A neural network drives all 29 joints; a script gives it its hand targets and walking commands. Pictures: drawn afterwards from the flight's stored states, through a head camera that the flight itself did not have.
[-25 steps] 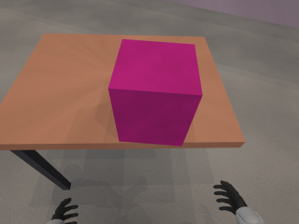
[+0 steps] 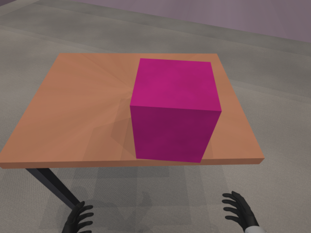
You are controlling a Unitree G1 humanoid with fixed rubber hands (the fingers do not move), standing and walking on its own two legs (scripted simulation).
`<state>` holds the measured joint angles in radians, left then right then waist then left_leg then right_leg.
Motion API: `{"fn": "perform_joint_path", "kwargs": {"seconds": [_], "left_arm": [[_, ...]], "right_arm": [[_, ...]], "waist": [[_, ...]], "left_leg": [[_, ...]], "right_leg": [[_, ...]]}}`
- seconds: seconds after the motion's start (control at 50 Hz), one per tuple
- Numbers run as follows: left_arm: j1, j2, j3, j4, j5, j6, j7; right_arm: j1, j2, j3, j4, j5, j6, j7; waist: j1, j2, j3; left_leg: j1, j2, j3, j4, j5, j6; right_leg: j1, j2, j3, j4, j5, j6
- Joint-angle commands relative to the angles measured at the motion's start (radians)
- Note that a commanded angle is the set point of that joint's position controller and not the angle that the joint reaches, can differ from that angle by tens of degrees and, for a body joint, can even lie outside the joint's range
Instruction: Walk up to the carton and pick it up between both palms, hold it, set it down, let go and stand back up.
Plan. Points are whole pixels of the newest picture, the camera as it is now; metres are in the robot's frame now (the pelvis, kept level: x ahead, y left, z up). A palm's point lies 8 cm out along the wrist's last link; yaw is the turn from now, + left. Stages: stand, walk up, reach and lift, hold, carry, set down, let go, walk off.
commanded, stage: reach and lift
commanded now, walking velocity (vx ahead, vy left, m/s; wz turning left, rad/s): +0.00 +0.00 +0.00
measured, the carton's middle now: (171, 112) +0.46 -0.01 +0.04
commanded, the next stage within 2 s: none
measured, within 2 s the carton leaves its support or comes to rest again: neither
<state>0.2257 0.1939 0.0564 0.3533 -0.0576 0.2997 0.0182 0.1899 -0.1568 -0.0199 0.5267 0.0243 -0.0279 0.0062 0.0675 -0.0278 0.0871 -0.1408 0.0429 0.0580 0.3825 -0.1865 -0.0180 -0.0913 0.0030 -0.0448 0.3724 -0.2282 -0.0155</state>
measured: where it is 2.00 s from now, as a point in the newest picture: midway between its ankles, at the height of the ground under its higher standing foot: outside the picture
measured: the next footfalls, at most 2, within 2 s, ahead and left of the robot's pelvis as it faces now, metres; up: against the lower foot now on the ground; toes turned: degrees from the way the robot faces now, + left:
none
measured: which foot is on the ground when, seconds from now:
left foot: down 0.00-1.00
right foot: down 0.00-1.00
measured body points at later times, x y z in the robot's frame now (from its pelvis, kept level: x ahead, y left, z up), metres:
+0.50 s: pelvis +0.02 +0.00 +0.00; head +0.02 +0.01 +0.45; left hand +0.19 +0.22 -0.05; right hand +0.21 -0.20 -0.04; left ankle +0.01 +0.13 -0.75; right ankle -0.01 -0.11 -0.75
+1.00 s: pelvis +0.02 +0.00 +0.00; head +0.02 +0.01 +0.45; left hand +0.25 +0.21 +0.01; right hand +0.26 -0.19 +0.01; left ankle +0.01 +0.13 -0.75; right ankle -0.01 -0.11 -0.75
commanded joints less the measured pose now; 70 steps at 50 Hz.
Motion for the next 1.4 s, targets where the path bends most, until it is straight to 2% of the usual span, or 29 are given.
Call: {"fn": "perform_joint_path", "kwargs": {"seconds": [0.0,0.08,0.16,0.24,0.26,0.3,0.36,0.42,0.46,0.5,0.56,0.66,0.72,0.8,0.84,0.88,0.9,0.96,1.04,1.08,1.1,1.2,1.22,1.26,1.34,1.38], "left_arm": [[-0.055,0.065,0.003,-0.148,0.009,-0.083,0.016],[-0.051,0.064,-0.011,-0.153,0.013,-0.131,0.026],[-0.021,0.045,-0.030,-0.129,0.012,-0.162,0.023],[-0.021,0.049,-0.029,-0.159,0.003,-0.198,0.026],[-0.020,0.048,-0.025,-0.170,0.007,-0.207,0.027],[-0.021,0.045,-0.026,-0.174,0.003,-0.224,0.028],[-0.023,0.054,-0.032,-0.181,-0.017,-0.254,0.028],[-0.017,0.052,-0.042,-0.194,-0.021,-0.270,0.026],[-0.018,0.062,-0.045,-0.227,-0.025,-0.281,0.024],[-0.008,0.080,-0.026,-0.232,-0.027,-0.296,0.023],[-0.019,0.076,-0.030,-0.244,-0.035,-0.327,0.016],[-0.046,0.079,-0.042,-0.250,-0.047,-0.343,0.007],[-0.051,0.078,-0.048,-0.256,-0.054,-0.347,0.003],[-0.078,0.086,-0.042,-0.341,-0.061,-0.381,0.012],[-0.079,0.070,-0.044,-0.306,-0.055,-0.379,0.011],[-0.091,0.061,-0.053,-0.305,-0.061,-0.375,0.006],[-0.094,0.066,-0.039,-0.297,-0.060,-0.372,0.006],[-0.148,0.058,-0.054,-0.331,-0.066,-0.384,0.013],[-0.186,0.056,-0.057,-0.296,-0.078,-0.396,0.016],[-0.213,0.072,-0.045,-0.306,-0.070,-0.392,0.023],[-0.227,0.073,-0.044,-0.305,-0.065,-0.385,0.026],[-0.330,0.061,-0.046,-0.333,-0.090,-0.313,0.038],[-0.337,0.060,-0.044,-0.336,-0.084,-0.290,0.036],[-0.373,0.067,-0.030,-0.368,-0.083,-0.237,0.033],[-0.424,0.063,0.003,-0.456,-0.080,-0.126,0.026],[-0.446,0.060,0.027,-0.483,-0.076,-0.069,0.021]], "right_arm": [[-0.052,-0.093,-0.048,-0.098,0.001,-0.076,0.012],[-0.049,-0.093,-0.054,-0.096,0.011,-0.104,0.015],[-0.036,-0.091,-0.042,-0.089,0.018,-0.115,0.006],[-0.035,-0.088,-0.048,-0.141,0.022,-0.136,-0.001],[-0.030,-0.091,-0.039,-0.165,0.020,-0.141,-0.004],[-0.023,-0.071,-0.035,-0.169,0.027,-0.143,-0.011],[-0.009,-0.063,-0.028,-0.208,0.028,-0.155,-0.018],[-0.011,-0.056,-0.019,-0.239,0.041,-0.156,-0.024],[0.011,-0.059,-0.006,-0.255,0.054,-0.162,-0.029],[0.010,-0.060,-0.001,-0.276,0.064,-0.173,-0.038],[-0.007,-0.049,0.005,-0.310,0.071,-0.195,-0.049],[-0.013,-0.032,0.019,-0.303,0.083,-0.179,-0.063],[-0.030,-0.040,0.020,-0.336,0.091,-0.182,-0.071],[-0.045,-0.041,0.030,-0.410,0.108,-0.207,-0.078],[-0.047,-0.036,0.029,-0.364,0.115,-0.200,-0.079],[-0.049,-0.040,0.024,-0.362,0.108,-0.193,-0.084],[-0.063,-0.046,0.016,-0.360,0.110,-0.191,-0.088],[-0.110,-0.043,0.004,-0.386,0.117,-0.204,-0.093],[-0.149,-0.024,0.022,-0.392,0.115,-0.196,-0.096],[-0.180,-0.040,0.017,-0.400,0.119,-0.186,-0.096],[-0.192,-0.035,0.015,-0.391,0.122,-0.180,-0.099],[-0.290,-0.059,0.005,-0.406,0.145,-0.122,-0.114],[-0.301,-0.052,0.011,-0.405,0.152,-0.104,-0.114],[-0.319,-0.062,0.016,-0.417,0.171,-0.074,-0.121],[-0.379,-0.093,0.010,-0.458,0.203,-0.017,-0.145],[-0.403,-0.111,0.015,-0.466,0.221,0.010,-0.153]], "waist": [[-0.002,0.078,-0.116],[-0.004,0.086,-0.129],[-0.013,0.054,-0.081],[-0.010,0.026,-0.093],[-0.002,0.031,-0.094],[-0.014,0.045,-0.088],[-0.011,0.019,-0.103],[-0.009,0.028,-0.107],[-0.015,0.028,-0.125],[-0.009,0.018,-0.139],[-0.019,0.008,-0.147],[-0.027,0.026,-0.125],[-0.027,0.019,-0.143],[-0.020,0.037,-0.184],[-0.027,0.054,-0.159],[-0.038,0.035,-0.132],[-0.033,0.034,-0.128],[-0.042,0.054,-0.145],[-0.029,0.008,-0.155],[-0.019,0.011,-0.167],[-0.023,0.029,-0.176],[-0.036,0.026,-0.212],[-0.026,0.043,-0.207],[-0.030,0.039,-0.213],[-0.040,0.026,-0.262],[-0.041,0.042,-0.259]], "left_leg": [[0.168,-0.044,0.023,-0.035,0.220,-0.030],[0.189,-0.048,0.025,-0.041,0.240,-0.036],[0.196,-0.044,0.013,-0.058,0.227,-0.032],[0.201,-0.052,0.015,-0.057,0.254,-0.032],[0.200,-0.054,0.018,-0.055,0.263,-0.026],[0.195,-0.055,0.015,-0.057,0.263,-0.029],[0.197,-0.054,0.015,-0.053,0.247,-0.024],[0.199,-0.055,0.015,-0.056,0.237,-0.023],[0.210,-0.050,0.008,-0.047,0.293,-0.024],[0.216,-0.055,0.004,-0.042,0.314,-0.022],[0.209,-0.058,0.001,-0.040,0.314,-0.020],[0.218,-0.056,-0.010,-0.054,0.244,-0.014],[0.235,-0.050,-0.007,-0.051,0.285,-0.017],[0.228,-0.049,-0.015,-0.039,0.336,-0.026],[0.232,-0.044,-0.019,-0.040,0.351,-0.028],[0.246,-0.041,-0.022,-0.042,0.326,-0.030],[0.241,-0.040,-0.026,-0.046,0.326,-0.030],[0.233,-0.038,-0.028,-0.053,0.288,-0.029],[0.227,-0.036,-0.030,-0.055,0.254,-0.018],[0.206,-0.037,-0.026,-0.060,0.249,-0.014],[0.211,-0.042,-0.025,-0.058,0.244,-0.017],[0.212,-0.040,-0.027,-0.055,0.256,-0.010],[0.202,-0.040,-0.027,-0.056,0.251,-0.014],[0.233,-0.043,-0.016,-0.053,0.259,-0.011],[0.268,-0.045,-0.019,-0.045,0.350,-0.018],[0.282,-0.043,-0.022,-0.039,0.374,-0.024]], "right_leg": [[-0.108,0.035,-0.020,-0.121,0.025,-0.009],[-0.103,0.032,-0.012,-0.133,0.040,-0.014],[-0.102,0.032,0.000,-0.149,0.029,-0.017],[-0.087,0.031,0.007,-0.154,0.060,-0.013],[-0.091,0.027,0.014,-0.153,0.069,-0.014],[-0.098,0.023,0.020,-0.160,0.084,-0.014],[-0.100,0.015,0.030,-0.152,0.083,-0.014],[-0.109,0.009,0.037,-0.151,0.091,-0.014],[-0.102,0.014,0.036,-0.142,0.135,-0.010],[-0.093,0.009,0.041,-0.139,0.188,-0.003],[-0.094,0.004,0.050,-0.136,0.211,0.001],[-0.123,-0.008,0.061,-0.148,0.150,0.002],[-0.099,0.000,0.053,-0.140,0.182,-0.001],[-0.063,0.003,0.054,-0.125,0.230,-0.003],[-0.075,0.005,0.054,-0.123,0.239,-0.003],[-0.087,0.006,0.055,-0.133,0.207,-0.003],[-0.083,0.007,0.059,-0.138,0.205,-0.005],[-0.082,0.007,0.059,-0.137,0.165,-0.009],[-0.072,0.004,0.061,-0.133,0.152,-0.004],[-0.065,0.000,0.067,-0.126,0.157,-0.002],[-0.070,-0.002,0.068,-0.125,0.156,-0.004],[-0.083,0.001,0.072,-0.116,0.186,0.002],[-0.069,0.004,0.070,-0.120,0.177,0.001],[-0.075,0.002,0.070,-0.125,0.188,0.004],[-0.039,0.020,0.064,-0.117,0.297,0.014],[-0.043,0.027,0.059,-0.116,0.307,0.015]]}}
